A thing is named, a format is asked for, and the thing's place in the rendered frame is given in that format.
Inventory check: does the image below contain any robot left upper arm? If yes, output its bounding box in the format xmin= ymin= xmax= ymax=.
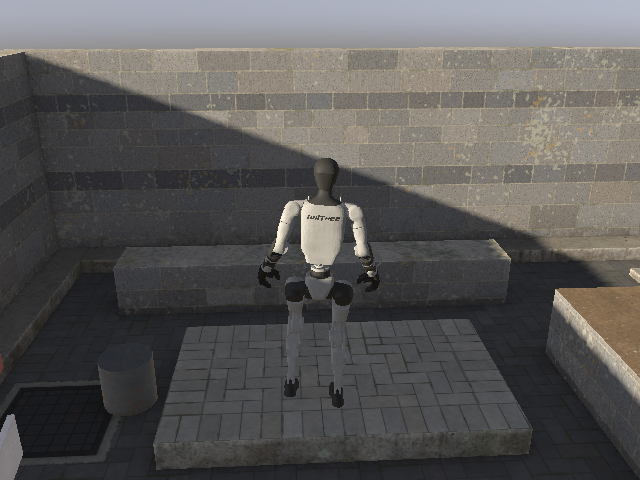
xmin=272 ymin=200 xmax=304 ymax=255

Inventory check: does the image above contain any robot left thigh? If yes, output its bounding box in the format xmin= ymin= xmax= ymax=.
xmin=285 ymin=276 xmax=306 ymax=333

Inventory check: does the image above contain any robot right forearm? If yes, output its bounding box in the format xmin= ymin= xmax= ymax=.
xmin=359 ymin=242 xmax=377 ymax=277

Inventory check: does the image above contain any left robot hand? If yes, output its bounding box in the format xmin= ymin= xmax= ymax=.
xmin=257 ymin=264 xmax=280 ymax=288

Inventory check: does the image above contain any right robot hand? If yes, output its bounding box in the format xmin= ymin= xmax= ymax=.
xmin=357 ymin=270 xmax=380 ymax=292

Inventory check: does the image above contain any robot torso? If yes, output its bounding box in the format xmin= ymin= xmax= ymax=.
xmin=300 ymin=195 xmax=347 ymax=300

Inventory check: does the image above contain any robot left forearm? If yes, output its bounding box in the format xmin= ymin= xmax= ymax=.
xmin=261 ymin=238 xmax=282 ymax=273

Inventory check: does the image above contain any robot right upper arm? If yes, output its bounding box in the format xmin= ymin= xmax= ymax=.
xmin=345 ymin=202 xmax=370 ymax=257

